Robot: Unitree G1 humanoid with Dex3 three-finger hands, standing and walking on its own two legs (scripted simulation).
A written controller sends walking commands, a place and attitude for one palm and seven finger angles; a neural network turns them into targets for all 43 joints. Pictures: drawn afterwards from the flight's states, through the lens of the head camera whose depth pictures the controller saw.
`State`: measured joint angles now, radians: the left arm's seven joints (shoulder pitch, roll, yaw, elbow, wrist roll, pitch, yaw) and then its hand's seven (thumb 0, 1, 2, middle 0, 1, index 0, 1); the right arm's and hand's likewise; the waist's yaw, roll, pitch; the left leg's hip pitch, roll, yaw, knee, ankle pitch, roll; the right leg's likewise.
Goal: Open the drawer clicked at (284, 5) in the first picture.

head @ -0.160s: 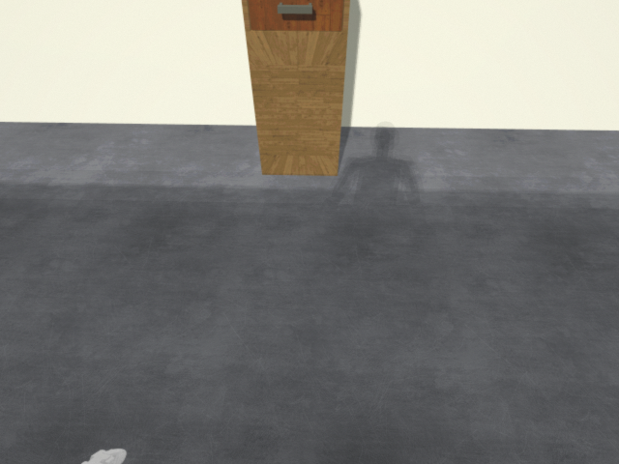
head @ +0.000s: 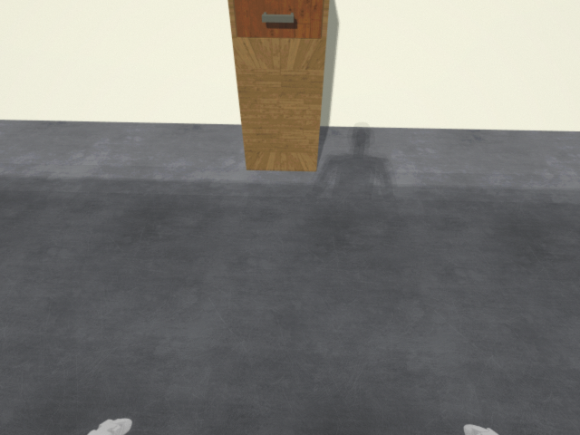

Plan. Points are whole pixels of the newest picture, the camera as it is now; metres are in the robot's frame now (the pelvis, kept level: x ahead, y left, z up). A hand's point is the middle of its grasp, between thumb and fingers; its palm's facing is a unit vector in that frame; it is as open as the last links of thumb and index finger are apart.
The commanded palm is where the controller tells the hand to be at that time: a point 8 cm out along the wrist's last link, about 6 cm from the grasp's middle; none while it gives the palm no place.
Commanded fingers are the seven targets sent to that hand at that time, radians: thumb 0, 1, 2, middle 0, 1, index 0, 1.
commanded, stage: stand and wait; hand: left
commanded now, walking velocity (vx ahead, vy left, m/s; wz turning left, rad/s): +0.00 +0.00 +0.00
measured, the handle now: (278, 16) +1.54 +0.14 +0.03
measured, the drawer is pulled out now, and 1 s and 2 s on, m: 0.00 0.00 0.00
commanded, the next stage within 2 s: look at it before walking up in 0.74 s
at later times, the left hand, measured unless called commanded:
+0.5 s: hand out of the picture +0.05 +0.24 -0.15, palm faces -0.03 -0.94 -0.34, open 7.4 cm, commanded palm none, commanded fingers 0.00 0.90 0.90 -0.20 -0.30 -0.20 -0.30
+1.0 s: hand out of the picture +0.05 +0.24 -0.15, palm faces -0.04 -0.94 -0.33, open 7.4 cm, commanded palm none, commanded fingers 0.00 0.90 0.90 -0.20 -0.30 -0.20 -0.30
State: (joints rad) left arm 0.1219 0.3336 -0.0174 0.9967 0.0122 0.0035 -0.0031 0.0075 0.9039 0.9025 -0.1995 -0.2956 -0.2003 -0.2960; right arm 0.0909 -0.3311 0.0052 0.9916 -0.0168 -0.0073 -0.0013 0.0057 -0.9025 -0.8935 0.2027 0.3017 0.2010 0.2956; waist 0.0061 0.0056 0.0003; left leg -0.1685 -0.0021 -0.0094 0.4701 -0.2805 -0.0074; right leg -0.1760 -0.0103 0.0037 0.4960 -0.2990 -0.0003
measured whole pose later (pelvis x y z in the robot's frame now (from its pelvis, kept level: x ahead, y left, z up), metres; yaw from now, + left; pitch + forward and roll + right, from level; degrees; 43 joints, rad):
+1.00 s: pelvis -0.02 +0.00 +0.01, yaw +0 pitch -2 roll +0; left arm 0.15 0.34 -0.01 1.08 0.01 0.00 -0.01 0.01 0.90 0.90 -0.20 -0.30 -0.20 -0.30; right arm 0.13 -0.33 0.01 1.11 -0.01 -0.01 0.01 0.00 -0.90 -0.89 0.20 0.30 0.20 0.30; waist 0.00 0.00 0.02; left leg -0.15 0.01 -0.01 0.39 -0.20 -0.01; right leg -0.16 0.00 0.01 0.40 -0.21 0.00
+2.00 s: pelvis +0.11 +0.01 -0.01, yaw -6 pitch -1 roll -1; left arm 0.28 0.18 0.04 1.08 0.03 0.02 -0.03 0.01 0.91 0.90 -0.20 -0.30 -0.20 -0.30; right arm 0.51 -0.11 0.00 1.18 -0.02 -0.08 -0.03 0.00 -0.91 -0.89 0.20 0.30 0.20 0.30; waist -0.02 -0.03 0.05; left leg 0.07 0.03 0.10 0.37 -0.42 0.01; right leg -0.55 -0.05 -0.08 1.06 -0.33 -0.03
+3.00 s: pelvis +0.52 -0.07 -0.01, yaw -11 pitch -1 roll +1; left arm 0.17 0.19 0.07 1.05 0.03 -0.01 -0.03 0.01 0.92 0.90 -0.19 -0.29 -0.19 -0.29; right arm 0.49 -0.12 -0.04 1.18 -0.03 -0.06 -0.01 0.00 -0.91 -0.89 0.20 0.30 0.20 0.30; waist -0.05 0.01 0.07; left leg 0.06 0.10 0.27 0.38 -0.40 -0.06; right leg -0.48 -0.09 -0.13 0.63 -0.19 -0.03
